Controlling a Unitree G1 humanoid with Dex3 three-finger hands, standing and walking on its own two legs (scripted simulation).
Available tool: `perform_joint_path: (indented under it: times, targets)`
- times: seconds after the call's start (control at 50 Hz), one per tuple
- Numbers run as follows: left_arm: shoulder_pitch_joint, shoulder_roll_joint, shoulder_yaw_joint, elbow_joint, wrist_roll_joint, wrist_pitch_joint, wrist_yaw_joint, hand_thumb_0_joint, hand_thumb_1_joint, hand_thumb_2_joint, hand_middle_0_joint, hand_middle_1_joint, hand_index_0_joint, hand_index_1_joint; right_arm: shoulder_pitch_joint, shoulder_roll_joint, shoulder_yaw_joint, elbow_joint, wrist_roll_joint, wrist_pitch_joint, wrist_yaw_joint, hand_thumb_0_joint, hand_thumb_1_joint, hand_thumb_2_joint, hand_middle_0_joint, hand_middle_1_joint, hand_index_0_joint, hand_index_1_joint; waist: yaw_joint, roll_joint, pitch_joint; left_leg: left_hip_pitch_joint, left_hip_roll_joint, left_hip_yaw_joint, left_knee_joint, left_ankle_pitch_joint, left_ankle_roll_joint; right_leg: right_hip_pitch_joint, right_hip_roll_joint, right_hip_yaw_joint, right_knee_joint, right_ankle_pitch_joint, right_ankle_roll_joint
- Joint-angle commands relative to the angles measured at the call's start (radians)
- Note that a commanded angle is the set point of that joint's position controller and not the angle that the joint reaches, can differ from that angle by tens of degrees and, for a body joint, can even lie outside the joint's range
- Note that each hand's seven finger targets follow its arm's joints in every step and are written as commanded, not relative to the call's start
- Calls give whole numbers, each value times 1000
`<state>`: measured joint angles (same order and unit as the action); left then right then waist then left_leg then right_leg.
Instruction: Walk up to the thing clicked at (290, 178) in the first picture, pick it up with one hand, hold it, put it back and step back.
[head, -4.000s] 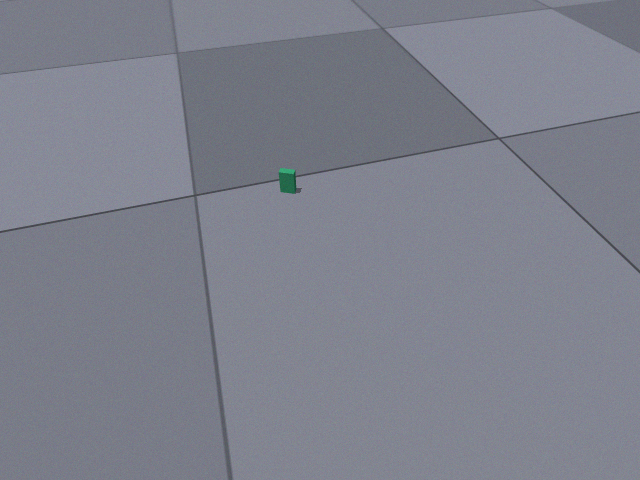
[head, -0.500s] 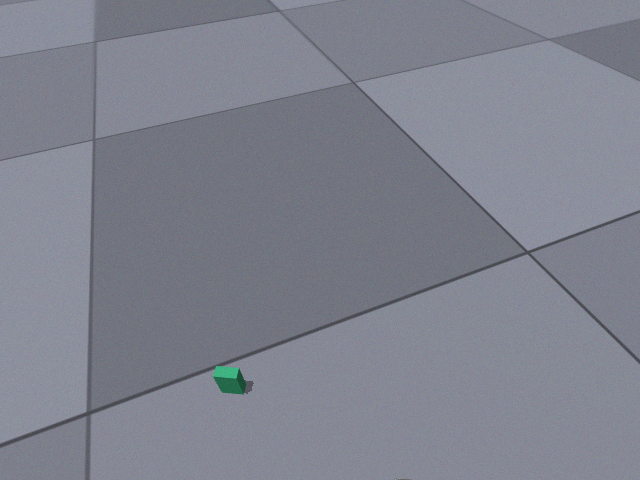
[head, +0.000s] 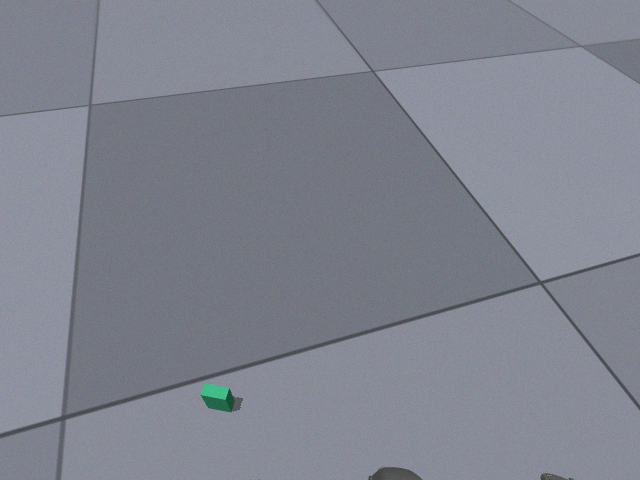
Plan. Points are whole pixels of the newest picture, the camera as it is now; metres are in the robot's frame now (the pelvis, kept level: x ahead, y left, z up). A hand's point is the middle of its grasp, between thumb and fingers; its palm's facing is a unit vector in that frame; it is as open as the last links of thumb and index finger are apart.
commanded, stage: walk up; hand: left
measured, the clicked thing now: (218, 398) +0.43 +0.28 -0.70
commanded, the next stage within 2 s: stand in 1.26 s
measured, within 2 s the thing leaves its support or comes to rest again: neither
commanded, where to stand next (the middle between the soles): +0.11 -0.01 m, yaw +0 degrees
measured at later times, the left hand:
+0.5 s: hand out of the picture +0.14 +0.23 -0.14, palm faces -0.04 -0.93 -0.36, open 7.3 cm
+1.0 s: hand out of the picture +0.11 +0.24 -0.14, palm faces -0.01 -0.94 -0.33, open 7.3 cm
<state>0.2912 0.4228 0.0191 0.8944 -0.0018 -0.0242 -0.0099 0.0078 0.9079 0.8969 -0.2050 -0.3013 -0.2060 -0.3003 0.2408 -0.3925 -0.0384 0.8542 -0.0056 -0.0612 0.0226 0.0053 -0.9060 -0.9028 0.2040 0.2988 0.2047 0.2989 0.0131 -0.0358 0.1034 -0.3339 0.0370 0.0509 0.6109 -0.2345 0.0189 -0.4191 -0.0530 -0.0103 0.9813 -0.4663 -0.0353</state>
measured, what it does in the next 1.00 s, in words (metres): steps on the spot: right foot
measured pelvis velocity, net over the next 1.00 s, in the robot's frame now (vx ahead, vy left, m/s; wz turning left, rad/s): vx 0.03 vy -0.01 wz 0.00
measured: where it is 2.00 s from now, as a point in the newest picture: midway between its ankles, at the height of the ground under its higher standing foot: outside the picture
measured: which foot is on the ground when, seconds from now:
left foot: down 0.00-1.00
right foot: up 0.00-0.10, down 0.12-1.00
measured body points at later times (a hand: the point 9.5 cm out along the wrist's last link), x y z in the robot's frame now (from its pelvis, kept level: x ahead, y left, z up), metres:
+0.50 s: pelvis +0.02 -0.02 +0.01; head +0.04 -0.03 +0.45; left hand +0.14 +0.28 -0.11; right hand +0.10 -0.32 -0.13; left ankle +0.05 +0.12 -0.73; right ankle +0.07 -0.15 -0.73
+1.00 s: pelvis +0.03 -0.01 +0.02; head +0.04 -0.01 +0.47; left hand +0.11 +0.29 -0.11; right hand +0.12 -0.32 -0.11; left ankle +0.05 +0.12 -0.73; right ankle +0.07 -0.15 -0.73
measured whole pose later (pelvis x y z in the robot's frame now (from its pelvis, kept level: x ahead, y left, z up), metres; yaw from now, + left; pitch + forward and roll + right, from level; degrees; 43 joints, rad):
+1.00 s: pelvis +0.03 -0.01 +0.02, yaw +0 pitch -2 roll +0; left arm 0.08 0.35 0.00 1.19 0.01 -0.01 -0.01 0.01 0.91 0.90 -0.20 -0.30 -0.21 -0.30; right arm 0.07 -0.36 -0.01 1.18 0.00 0.00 0.02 0.01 -0.91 -0.90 0.20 0.30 0.20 0.30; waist 0.01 0.00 0.05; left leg -0.15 0.03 0.02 0.36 -0.17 -0.02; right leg -0.16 -0.05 -0.04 0.34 -0.14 0.03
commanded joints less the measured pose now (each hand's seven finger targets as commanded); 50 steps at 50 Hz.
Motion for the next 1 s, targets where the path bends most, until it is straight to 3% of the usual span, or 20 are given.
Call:
perform_joint_path:
  times: [0.0,0.02,0.04,0.06,0.08,0.1,0.12,0.14,0.16,0.18,0.2,0.22,0.24,0.26,0.32,0.44,0.6,0.74,0.9,0.98]
  targets:
    - [94,156,60,-8,-5,-17,15,0,900,900,-200,-300,-200,-300,-32,-255,-58,-61,-4,-1,-28,0,-900,-900,200,300,200,300,4,225,-117,27,207,-163,-144,372,188,65,-15,-13,-159,100,18]
    - [70,150,59,-8,-3,-20,19,0,900,900,-200,-300,-200,-300,-35,-259,-59,-57,-3,6,-27,0,-900,-900,200,300,200,300,-5,232,-131,28,208,-161,-108,394,189,94,5,-32,-217,117,21]
    - [72,150,62,7,-2,-20,22,0,900,900,-200,-300,-200,-300,-44,-254,-55,-55,1,12,-26,0,-900,-900,200,300,200,300,5,215,-142,-13,201,-153,-81,363,181,155,16,-38,-256,174,22]
    - [89,150,63,24,0,-23,26,0,900,900,-200,-300,-200,-300,-80,-246,-48,-59,8,20,-24,0,-900,-900,200,300,200,300,30,204,-149,-51,188,-138,-39,287,159,218,31,-52,-330,252,15]
    - [77,166,67,30,8,-28,30,0,900,900,-200,-300,-200,-300,-100,-216,-38,-58,15,31,-23,0,-900,-900,200,300,200,300,38,166,-150,-92,164,-139,5,173,119,263,31,-26,-401,284,3]
    - [41,201,74,19,17,-37,33,0,900,900,-200,-300,-200,-300,-74,-170,-23,-50,20,38,-23,0,-900,-900,200,300,200,300,29,49,-144,-136,117,-107,72,43,68,273,-46,96,-486,295,-23]
    - [-30,255,75,-2,26,-48,34,0,900,900,-200,-300,-200,-300,-67,-134,-15,-45,23,45,-21,0,-900,-900,200,300,200,300,-13,-70,-107,-148,22,-54,160,-114,10,179,-225,358,-593,264,-87]
    - [-101,311,80,-7,14,-43,33,0,900,900,-200,-300,-200,-300,-75,-183,-32,-14,19,56,-34,0,-900,-900,200,300,200,300,-9,-139,-100,-55,2,-52,235,-298,8,42,-326,443,-623,244,-195]
    - [-146,277,70,-14,15,-42,31,0,900,900,-200,-300,-200,-300,-62,-203,-39,18,17,58,-32,0,-900,-900,200,300,200,300,-27,-98,-80,-4,18,-65,245,-294,5,11,-298,402,-592,265,-199]
    - [-165,252,58,-9,11,-41,33,0,900,900,-200,-300,-200,-300,-60,-197,-34,38,22,53,-28,0,-900,-900,200,300,200,300,-36,-84,-82,18,14,-59,164,-243,11,21,-240,305,-554,318,-158]
    - [-192,240,51,2,14,-37,33,0,900,900,-200,-300,-200,-300,-38,-187,-32,62,26,44,-26,0,-900,-900,200,300,200,300,-56,-101,-100,65,26,-53,31,-82,15,39,-187,222,-499,385,-106]
    - [-185,209,44,10,8,-35,30,0,900,900,-200,-300,-200,-300,-30,-196,-34,87,23,36,-27,0,-900,-900,200,300,200,300,-51,-97,-138,133,57,-84,-29,81,21,45,-149,161,-447,465,-60]
    - [-175,184,36,21,3,-32,29,0,900,900,-200,-300,-200,-300,-65,-217,-38,85,15,30,-26,0,-900,-900,200,300,200,300,-33,-60,-174,128,95,-153,-58,137,42,83,-99,111,-415,464,-25]
    - [-158,184,35,36,0,-28,27,0,900,900,-200,-300,-200,-300,-120,-234,-33,84,14,28,-22,0,-900,-900,200,300,200,300,-1,-36,-173,84,108,-173,-63,96,59,114,-69,92,-431,355,-6]
    - [-227,192,35,67,4,-27,26,0,900,900,-200,-300,-200,-300,-138,-193,-14,129,14,38,-19,0,-900,-900,200,300,200,300,-22,-53,-139,82,61,-105,-86,22,27,135,-111,136,-510,277,-19]
    - [-261,166,22,127,-3,-19,21,0,900,900,-200,-300,-200,-300,-193,-196,1,197,9,33,-15,0,-900,-900,200,300,200,300,0,9,-144,101,87,-135,-205,40,27,202,-85,95,-558,274,-1]
    - [-308,150,19,182,-3,-12,12,0,900,900,-200,-300,-200,-300,-222,-192,8,255,4,30,-15,0,-900,-900,200,300,200,300,0,39,-152,141,99,-129,-297,56,13,279,-88,79,-649,312,12]
    - [-315,147,19,212,4,-10,8,0,900,900,-200,-300,-200,-300,-227,-187,4,270,2,35,-14,0,-900,-900,200,300,200,300,-6,41,-120,144,96,-131,-339,-20,7,266,-85,80,-706,244,21]
    - [-297,142,21,226,4,-12,8,0,900,900,-200,-300,-200,-300,-228,-183,1,269,5,35,-16,0,-900,-900,200,300,200,300,-8,52,-137,187,97,-124,-334,74,0,276,-89,66,-706,316,27]
    - [-290,141,20,229,6,-11,10,0,900,900,-200,-300,-200,-300,-236,-184,-3,265,3,39,-17,0,-900,-900,200,300,200,300,-11,43,-136,194,97,-122,-335,75,0,273,-89,60,-713,335,33]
